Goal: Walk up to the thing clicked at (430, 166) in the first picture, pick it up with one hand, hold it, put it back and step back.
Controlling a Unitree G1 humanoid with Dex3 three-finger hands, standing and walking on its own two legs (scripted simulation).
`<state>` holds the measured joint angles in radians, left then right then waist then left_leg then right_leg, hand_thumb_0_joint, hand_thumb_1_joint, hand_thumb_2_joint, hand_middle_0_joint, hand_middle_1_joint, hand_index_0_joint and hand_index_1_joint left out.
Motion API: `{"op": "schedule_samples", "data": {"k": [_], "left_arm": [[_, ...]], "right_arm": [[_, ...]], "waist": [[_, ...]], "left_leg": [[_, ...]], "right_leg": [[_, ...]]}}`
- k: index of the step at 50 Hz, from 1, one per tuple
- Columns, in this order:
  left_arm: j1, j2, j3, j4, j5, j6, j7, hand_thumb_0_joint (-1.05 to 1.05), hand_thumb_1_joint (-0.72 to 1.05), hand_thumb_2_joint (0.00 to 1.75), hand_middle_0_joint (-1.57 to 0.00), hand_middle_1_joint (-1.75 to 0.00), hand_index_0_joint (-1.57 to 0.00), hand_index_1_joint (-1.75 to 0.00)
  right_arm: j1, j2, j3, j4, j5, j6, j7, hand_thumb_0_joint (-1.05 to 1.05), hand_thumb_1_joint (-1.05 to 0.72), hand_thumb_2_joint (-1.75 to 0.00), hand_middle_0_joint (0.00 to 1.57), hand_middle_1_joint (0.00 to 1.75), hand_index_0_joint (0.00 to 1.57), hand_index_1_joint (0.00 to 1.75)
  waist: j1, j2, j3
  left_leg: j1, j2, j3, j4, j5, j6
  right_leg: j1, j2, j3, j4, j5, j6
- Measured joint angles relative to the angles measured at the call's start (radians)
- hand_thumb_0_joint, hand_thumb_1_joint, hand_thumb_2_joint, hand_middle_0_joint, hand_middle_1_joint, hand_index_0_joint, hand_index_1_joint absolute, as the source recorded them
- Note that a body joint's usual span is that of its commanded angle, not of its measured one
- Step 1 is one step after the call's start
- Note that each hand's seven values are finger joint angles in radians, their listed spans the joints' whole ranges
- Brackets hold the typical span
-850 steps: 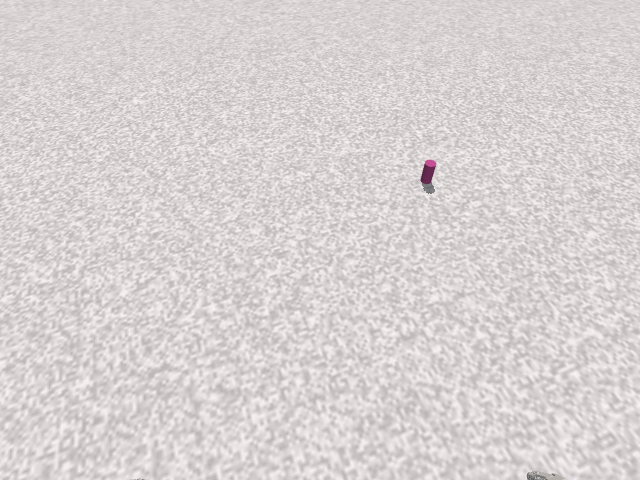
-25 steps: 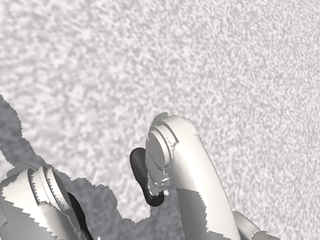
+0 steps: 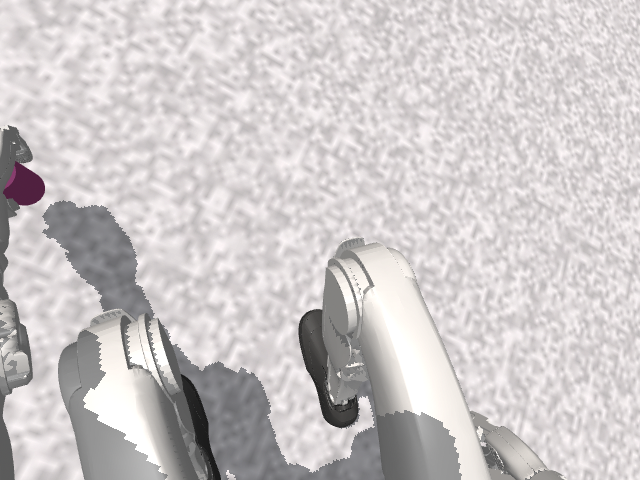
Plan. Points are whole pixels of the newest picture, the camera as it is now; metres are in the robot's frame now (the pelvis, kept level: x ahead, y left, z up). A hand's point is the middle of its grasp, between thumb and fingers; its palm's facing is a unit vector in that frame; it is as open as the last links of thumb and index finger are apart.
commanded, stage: settle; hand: left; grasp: from above
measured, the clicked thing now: (8, 180) +0.51 +0.28 -0.21
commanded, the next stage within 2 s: lift in 0.50 s
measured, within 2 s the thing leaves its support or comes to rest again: neither
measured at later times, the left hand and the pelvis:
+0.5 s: hand out of the picture +0.47 +0.28 -0.11, palm faces -0.44 -0.03 -0.90, open 7.8 cm; pelvis -0.01 +0.00 +0.03, yaw +3 degrees
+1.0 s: hand out of the picture +0.45 +0.29 -0.04, palm faces -0.46 -0.07 -0.89, open 7.7 cm; pelvis -0.01 +0.00 +0.08, yaw +4 degrees
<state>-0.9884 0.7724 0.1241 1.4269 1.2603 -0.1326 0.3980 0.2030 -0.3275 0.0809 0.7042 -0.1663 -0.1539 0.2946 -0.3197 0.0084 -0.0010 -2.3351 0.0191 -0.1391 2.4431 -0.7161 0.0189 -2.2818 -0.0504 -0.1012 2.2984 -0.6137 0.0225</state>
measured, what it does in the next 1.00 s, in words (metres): rises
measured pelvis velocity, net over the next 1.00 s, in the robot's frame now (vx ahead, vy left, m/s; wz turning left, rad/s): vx -0.01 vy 0.00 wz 0.07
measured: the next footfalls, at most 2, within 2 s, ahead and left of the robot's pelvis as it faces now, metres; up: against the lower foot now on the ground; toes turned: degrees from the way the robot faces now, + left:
none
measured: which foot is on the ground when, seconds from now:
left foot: down 0.00-1.00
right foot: down 0.00-1.00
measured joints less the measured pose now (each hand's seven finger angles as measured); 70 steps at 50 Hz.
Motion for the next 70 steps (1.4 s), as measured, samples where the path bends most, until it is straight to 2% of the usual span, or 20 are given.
{"op": "schedule_samples", "data": {"k": [6, 10, 17, 26, 41, 52, 63, 70], "left_arm": [[-0.007, -0.033, -0.051, -0.020, -0.025, -0.009, -0.074, 0.07, 0.32, 0.42, -0.99, -0.60, -0.79, -0.52], [-0.020, -0.040, -0.069, -0.017, -0.021, -0.027, -0.101, 0.06, 0.32, 0.42, -1.00, -0.58, -0.80, -0.51], [-0.044, -0.049, -0.088, -0.002, -0.002, -0.048, -0.097, 0.06, 0.32, 0.43, -1.03, -0.54, -0.81, -0.49], [-0.047, -0.064, -0.093, -0.011, -0.007, -0.024, -0.095, 0.05, 0.31, 0.43, -1.06, -0.50, -0.81, -0.48], [0.015, -0.105, -0.105, -0.099, -0.075, 0.003, -0.186, 0.06, 0.33, 0.41, -1.04, -0.50, -0.82, -0.45], [0.129, -0.148, -0.137, -0.274, -0.121, 0.022, -0.237, 0.06, 0.33, 0.41, -1.03, -0.51, -0.82, -0.46], [0.266, -0.202, -0.179, -0.438, -0.186, 0.064, -0.283, 0.05, 0.33, 0.41, -1.04, -0.51, -0.82, -0.46], [0.354, -0.245, -0.201, -0.515, -0.216, 0.092, -0.286, 0.05, 0.33, 0.41, -1.04, -0.50, -0.82, -0.45]], "right_arm": [[-0.016, 0.002, -0.015, -0.010, 0.021, 0.039, -0.035, 0.00, -0.91, -0.90, 0.20, 0.30, 0.20, 0.30], [-0.023, 0.003, -0.020, -0.015, 0.028, 0.054, -0.062, 0.00, -0.91, -0.90, 0.20, 0.30, 0.20, 0.30], [-0.012, 0.008, -0.022, -0.007, 0.041, 0.070, -0.101, 0.00, -0.91, -0.90, 0.20, 0.30, 0.20, 0.30], [0.019, 0.027, -0.028, 0.011, 0.057, 0.083, -0.130, 0.00, -0.91, -0.90, 0.20, 0.30, 0.20, 0.30], [0.037, 0.046, -0.050, 0.009, 0.095, 0.117, -0.166, 0.00, -0.91, -0.91, 0.21, 0.30, 0.20, 0.30], [0.019, 0.041, -0.077, -0.017, 0.128, 0.145, -0.188, 0.00, -0.92, -0.91, 0.21, 0.30, 0.20, 0.30], [-0.011, 0.052, -0.100, -0.031, 0.159, 0.174, -0.230, 0.00, -0.92, -0.91, 0.21, 0.30, 0.20, 0.30], [-0.027, 0.070, -0.106, -0.025, 0.177, 0.186, -0.263, 0.00, -0.92, -0.91, 0.21, 0.30, 0.20, 0.30]], "waist": [[0.026, 0.012, -0.020], [0.033, 0.014, -0.026], [0.034, 0.012, -0.046], [0.036, 0.022, -0.068], [0.065, 0.041, -0.111], [0.111, 0.045, -0.146], [0.160, 0.051, -0.175], [0.185, 0.047, -0.177]], "left_leg": [[0.038, -0.001, 0.020, -0.053, 0.019, -0.001], [0.056, -0.003, 0.026, -0.078, 0.031, -0.002], [0.066, -0.005, 0.033, -0.103, 0.045, -0.002], [0.078, -0.004, 0.051, -0.135, 0.049, 0.004], [0.142, -0.003, 0.067, -0.210, 0.051, 0.011], [0.237, -0.004, 0.077, -0.306, 0.054, 0.013], [0.416, -0.001, 0.089, -0.466, 0.066, 0.010], [0.588, 0.005, 0.100, -0.606, 0.083, 0.007]], "right_leg": [[0.028, -0.004, 0.014, -0.037, 0.010, -0.005], [0.045, -0.006, 0.018, -0.056, 0.018, -0.007], [0.055, -0.009, 0.023, -0.076, 0.027, -0.007], [0.061, -0.009, 0.038, -0.100, 0.027, -0.003], [0.122, -0.009, 0.048, -0.168, 0.025, 0.002], [0.217, -0.011, 0.051, -0.261, 0.026, 0.006], [0.388, -0.008, 0.054, -0.412, 0.036, 0.007], [0.552, -0.003, 0.057, -0.545, 0.053, 0.006]]}}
